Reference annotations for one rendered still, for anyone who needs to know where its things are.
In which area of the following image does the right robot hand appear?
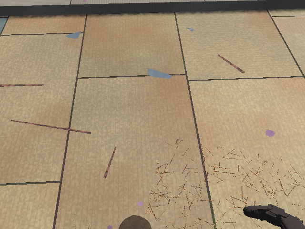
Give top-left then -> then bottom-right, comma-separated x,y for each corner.
243,204 -> 305,229

